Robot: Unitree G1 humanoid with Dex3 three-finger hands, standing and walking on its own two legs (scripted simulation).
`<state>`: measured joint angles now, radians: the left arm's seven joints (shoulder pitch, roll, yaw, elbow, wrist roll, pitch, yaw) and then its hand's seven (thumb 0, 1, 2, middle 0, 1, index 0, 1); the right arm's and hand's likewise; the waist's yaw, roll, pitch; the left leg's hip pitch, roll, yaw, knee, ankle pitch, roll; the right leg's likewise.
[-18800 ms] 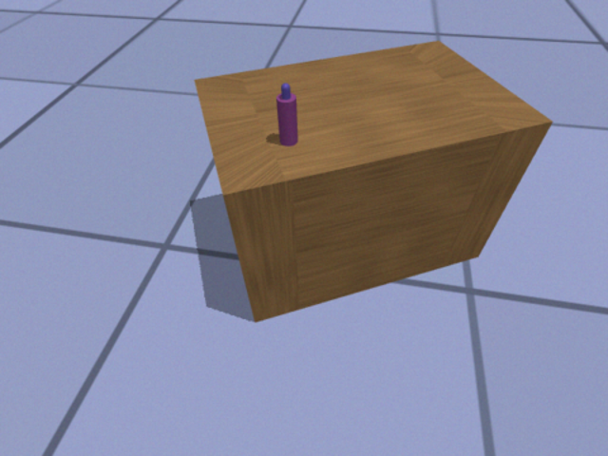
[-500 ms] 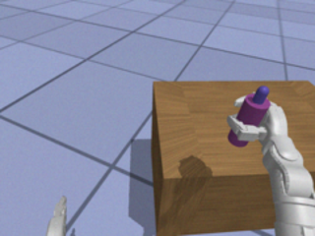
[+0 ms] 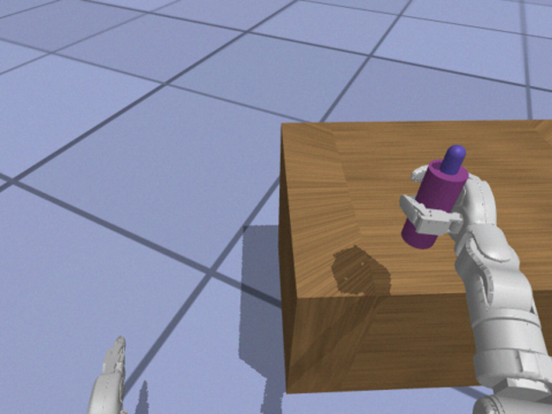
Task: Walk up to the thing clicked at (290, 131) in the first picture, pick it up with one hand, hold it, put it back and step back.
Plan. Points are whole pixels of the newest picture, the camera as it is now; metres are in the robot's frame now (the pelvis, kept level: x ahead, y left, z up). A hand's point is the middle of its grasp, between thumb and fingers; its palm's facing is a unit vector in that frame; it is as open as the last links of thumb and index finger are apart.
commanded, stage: crouch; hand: right
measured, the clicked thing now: (435, 197) +0.38 -0.19 +0.14
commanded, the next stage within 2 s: lower in 0.90 s
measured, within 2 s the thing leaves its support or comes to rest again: rests again in 1.80 s
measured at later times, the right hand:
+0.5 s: hand (406, 193) +0.46 -0.19 +0.08, palm faces +0.13 +0.99 -0.01, open 6.8 cm
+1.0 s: hand (398, 192) +0.50 -0.19 +0.05, palm faces +0.12 +0.99 +0.01, open 6.8 cm
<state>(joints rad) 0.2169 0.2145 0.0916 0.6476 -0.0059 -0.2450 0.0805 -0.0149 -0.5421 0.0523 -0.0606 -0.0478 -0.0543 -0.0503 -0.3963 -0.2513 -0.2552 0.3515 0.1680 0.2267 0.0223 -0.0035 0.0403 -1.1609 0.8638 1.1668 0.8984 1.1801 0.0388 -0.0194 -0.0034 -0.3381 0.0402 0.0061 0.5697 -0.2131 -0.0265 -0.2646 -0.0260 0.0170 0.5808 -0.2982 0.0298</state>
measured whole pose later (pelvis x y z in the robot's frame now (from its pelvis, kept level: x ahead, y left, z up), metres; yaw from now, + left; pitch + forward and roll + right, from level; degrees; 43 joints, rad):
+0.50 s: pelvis +0.00 -0.01 -0.02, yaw +2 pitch +8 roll +0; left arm 0.25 0.20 0.03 0.48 0.01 -0.19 0.08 -0.02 -0.54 0.05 -0.07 -0.05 -0.07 -0.05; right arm -0.68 -0.38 -0.34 0.93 0.12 -0.19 0.06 0.00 0.04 -1.16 0.87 1.15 0.91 1.16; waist 0.13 0.01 -0.04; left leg -0.59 0.03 -0.02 0.69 -0.24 -0.04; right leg -0.53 -0.04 0.00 0.74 -0.36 0.02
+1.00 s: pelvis +0.01 -0.02 -0.03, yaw +2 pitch +14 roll +1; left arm 0.29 0.23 0.04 0.33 0.02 -0.15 0.05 -0.01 -0.54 0.05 -0.07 -0.05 -0.07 -0.05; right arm -0.77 -0.42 -0.39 1.06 0.08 -0.29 0.07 0.00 0.04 -1.16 0.88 1.15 0.91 1.16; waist 0.17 0.01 -0.09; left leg -0.76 0.02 -0.02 0.81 -0.30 -0.04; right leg -0.70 -0.04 0.01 0.89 -0.43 0.02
